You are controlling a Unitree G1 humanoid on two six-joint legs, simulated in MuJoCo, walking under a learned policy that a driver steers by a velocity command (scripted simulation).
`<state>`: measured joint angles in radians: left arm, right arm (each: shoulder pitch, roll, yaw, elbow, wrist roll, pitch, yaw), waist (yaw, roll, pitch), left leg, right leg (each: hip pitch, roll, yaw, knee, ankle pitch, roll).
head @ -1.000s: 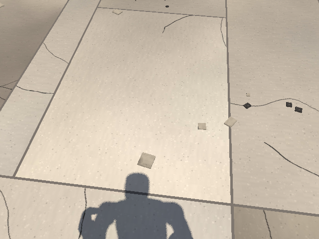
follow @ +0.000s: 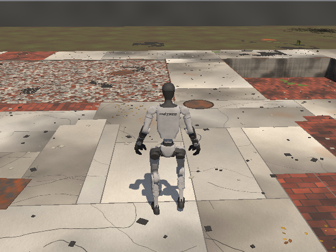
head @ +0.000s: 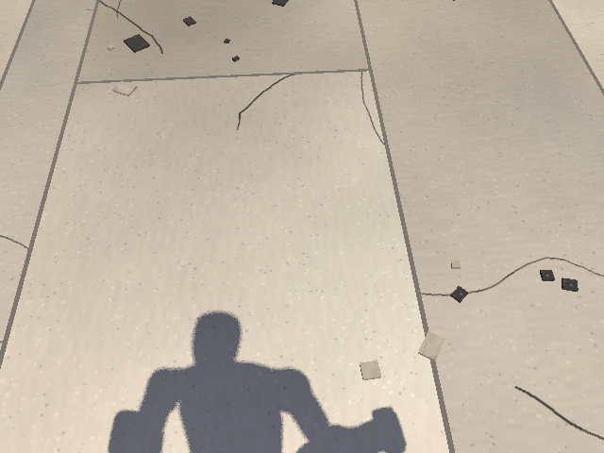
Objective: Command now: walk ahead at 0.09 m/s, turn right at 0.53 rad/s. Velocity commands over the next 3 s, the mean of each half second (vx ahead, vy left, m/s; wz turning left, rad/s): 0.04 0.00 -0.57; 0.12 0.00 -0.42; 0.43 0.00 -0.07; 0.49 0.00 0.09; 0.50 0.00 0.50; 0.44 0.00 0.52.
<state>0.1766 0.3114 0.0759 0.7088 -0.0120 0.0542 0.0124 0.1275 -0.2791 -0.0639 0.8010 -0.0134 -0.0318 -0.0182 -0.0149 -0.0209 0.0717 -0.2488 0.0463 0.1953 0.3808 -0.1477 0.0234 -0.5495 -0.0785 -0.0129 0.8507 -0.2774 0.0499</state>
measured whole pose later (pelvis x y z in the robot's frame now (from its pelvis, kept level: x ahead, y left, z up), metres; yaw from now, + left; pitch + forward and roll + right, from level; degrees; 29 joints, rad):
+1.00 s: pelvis +0.06 -0.05 -0.01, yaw -29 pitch +1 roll +0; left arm 0.21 0.28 0.05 0.66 -0.02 0.00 0.00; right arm 0.27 -0.30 -0.06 0.84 0.02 -0.02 0.01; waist -0.04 0.02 0.00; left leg -0.22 0.07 0.03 0.56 -0.36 -0.01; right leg -0.22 0.01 -0.01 0.48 -0.27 -0.03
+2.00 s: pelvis +0.51 -0.32 -0.02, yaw -26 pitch +2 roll +1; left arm 0.07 0.27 0.03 0.67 0.00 -0.10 -0.03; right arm 0.38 -0.31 -0.05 0.88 0.02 -0.05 0.00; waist -0.07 0.01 0.04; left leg -0.14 -0.01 -0.06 0.78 -0.50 0.02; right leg -0.48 -0.02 -0.02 0.56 -0.12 -0.03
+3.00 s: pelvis +1.05 -0.43 -0.02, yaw +7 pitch +2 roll -1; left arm 0.02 0.27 0.04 0.70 0.04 -0.13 -0.03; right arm 0.35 -0.31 -0.08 0.74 0.01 -0.01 -0.03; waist -0.07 0.01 0.04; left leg -0.17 -0.11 -0.22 0.81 -0.53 0.03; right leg -0.48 0.04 0.00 0.50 -0.05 -0.03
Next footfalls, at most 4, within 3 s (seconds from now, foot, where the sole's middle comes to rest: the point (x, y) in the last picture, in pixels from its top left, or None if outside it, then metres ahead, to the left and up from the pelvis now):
0.12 right None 0.09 -0.13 -0.78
0.58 left None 0.14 0.09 -0.78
0.98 right None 0.03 -0.15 -0.78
1.44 left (374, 445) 0.45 -0.12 -0.78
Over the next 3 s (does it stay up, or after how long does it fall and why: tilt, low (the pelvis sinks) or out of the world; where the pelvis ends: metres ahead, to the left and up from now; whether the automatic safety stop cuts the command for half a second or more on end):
stays up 1.05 -0.43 -0.02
